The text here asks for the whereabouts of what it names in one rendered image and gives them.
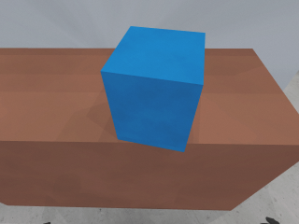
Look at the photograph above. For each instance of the pedestal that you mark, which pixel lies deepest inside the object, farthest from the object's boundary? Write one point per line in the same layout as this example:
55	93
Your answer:
59	147

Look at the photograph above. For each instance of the carton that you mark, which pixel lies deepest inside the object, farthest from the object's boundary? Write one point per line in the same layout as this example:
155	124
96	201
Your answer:
153	82

